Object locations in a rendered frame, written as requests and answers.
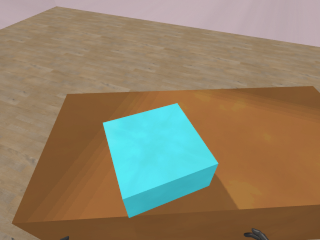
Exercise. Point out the robot right hand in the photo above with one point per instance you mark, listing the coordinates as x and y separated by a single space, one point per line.
257 234

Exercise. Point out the pedestal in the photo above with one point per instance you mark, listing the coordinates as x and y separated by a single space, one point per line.
266 141

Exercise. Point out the carton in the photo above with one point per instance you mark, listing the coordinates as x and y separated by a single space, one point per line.
158 157

